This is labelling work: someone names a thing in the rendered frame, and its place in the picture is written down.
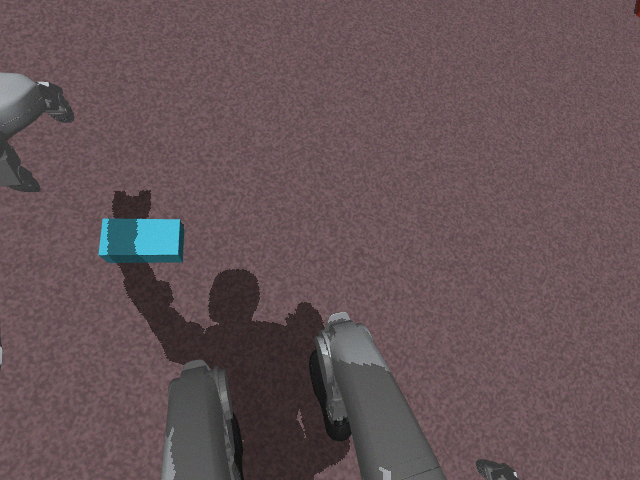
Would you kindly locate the right robot hand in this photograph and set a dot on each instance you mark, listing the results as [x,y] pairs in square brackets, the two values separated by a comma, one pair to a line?
[495,471]

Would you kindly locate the left robot hand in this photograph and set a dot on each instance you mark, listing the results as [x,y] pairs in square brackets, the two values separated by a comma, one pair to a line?
[22,101]

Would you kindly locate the right robot foot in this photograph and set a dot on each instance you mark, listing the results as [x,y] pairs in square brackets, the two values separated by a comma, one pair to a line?
[336,430]

